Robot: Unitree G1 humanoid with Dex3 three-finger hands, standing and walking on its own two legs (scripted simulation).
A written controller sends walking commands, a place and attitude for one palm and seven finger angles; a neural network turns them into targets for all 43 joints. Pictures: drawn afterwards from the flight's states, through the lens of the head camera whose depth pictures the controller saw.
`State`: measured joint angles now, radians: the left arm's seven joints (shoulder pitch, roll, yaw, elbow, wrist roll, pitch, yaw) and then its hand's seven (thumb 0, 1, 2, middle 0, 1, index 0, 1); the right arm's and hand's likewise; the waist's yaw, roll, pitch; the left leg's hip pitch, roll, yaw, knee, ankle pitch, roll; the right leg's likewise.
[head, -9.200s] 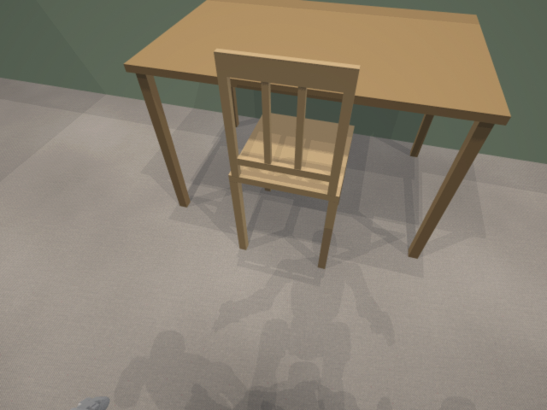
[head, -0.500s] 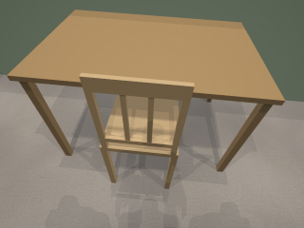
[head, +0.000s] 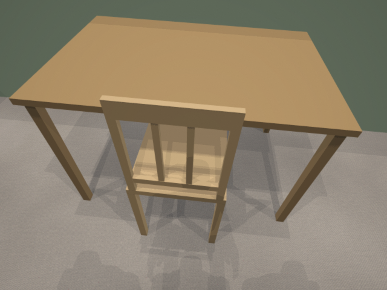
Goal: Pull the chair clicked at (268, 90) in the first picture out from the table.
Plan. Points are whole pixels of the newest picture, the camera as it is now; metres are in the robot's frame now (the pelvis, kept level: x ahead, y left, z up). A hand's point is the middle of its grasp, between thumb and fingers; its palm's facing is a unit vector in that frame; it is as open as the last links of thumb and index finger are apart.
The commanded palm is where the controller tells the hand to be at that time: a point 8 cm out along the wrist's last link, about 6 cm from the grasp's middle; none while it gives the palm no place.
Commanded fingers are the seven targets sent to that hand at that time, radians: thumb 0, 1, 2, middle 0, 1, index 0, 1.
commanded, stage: look again from close up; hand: left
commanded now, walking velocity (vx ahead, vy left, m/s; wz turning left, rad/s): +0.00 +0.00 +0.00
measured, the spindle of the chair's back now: (158, 154) +0.52 +0.15 -0.10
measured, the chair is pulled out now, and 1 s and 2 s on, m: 0.00 0.00 0.00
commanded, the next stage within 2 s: shuffle to correct the standing spot in 0.28 s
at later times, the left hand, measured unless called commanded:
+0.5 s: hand out of the picture -0.05 +0.14 -0.18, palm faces +0.06 -0.99 -0.14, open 7.4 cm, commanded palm none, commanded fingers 0.00 0.90 0.90 -0.20 -0.30 -0.20 -0.30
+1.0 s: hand out of the picture -0.01 +0.11 -0.19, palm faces +0.10 -0.99 -0.13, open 7.4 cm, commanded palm none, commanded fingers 0.00 0.90 0.90 -0.20 -0.30 -0.20 -0.30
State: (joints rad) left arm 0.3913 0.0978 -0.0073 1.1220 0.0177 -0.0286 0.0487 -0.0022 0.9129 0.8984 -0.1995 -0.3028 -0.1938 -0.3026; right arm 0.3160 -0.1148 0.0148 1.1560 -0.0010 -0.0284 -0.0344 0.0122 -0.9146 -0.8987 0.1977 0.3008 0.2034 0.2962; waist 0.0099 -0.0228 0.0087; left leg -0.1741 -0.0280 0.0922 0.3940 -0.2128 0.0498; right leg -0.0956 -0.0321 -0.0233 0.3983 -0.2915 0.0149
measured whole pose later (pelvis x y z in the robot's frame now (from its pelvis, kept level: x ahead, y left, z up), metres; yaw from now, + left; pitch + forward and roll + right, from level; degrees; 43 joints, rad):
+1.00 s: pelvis +0.07 -0.02 -0.01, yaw +0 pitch -1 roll +1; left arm 0.41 0.08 0.01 1.14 0.02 -0.01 0.06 0.00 0.91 0.90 -0.20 -0.30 -0.19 -0.30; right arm 0.26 -0.13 0.01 1.14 0.00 -0.04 -0.07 0.02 -0.94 -0.90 0.20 0.30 0.20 0.30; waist 0.03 -0.05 0.05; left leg -0.17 -0.02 0.12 0.52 -0.33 0.04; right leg -0.13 -0.04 -0.03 0.58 -0.40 -0.01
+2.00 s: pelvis +0.04 -0.03 -0.01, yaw +1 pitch -1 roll +0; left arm 0.33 0.12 -0.01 1.10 0.01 -0.03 0.05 0.00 0.91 0.90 -0.20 -0.30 -0.20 -0.30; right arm 0.31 -0.15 0.01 1.09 -0.01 -0.02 -0.02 0.02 -0.93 -0.90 0.20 0.30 0.20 0.30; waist -0.01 0.03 0.03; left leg -0.24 0.01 0.06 0.53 -0.28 0.01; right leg -0.16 0.01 -0.05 0.51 -0.34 -0.02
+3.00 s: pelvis -0.01 -0.03 -0.08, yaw +2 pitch +12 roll +0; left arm 0.30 0.18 0.11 0.20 -0.20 -0.52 -0.33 0.00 0.70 0.80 -0.18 -0.27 -0.17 -0.27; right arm 0.15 -0.26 -0.05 0.55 0.02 -0.25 0.01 0.01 -0.90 -0.90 0.20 0.30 0.21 0.30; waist -0.02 -0.03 -0.16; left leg -0.84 0.02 0.05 1.06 -0.44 0.03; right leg -0.76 -0.01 -0.05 1.08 -0.53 -0.02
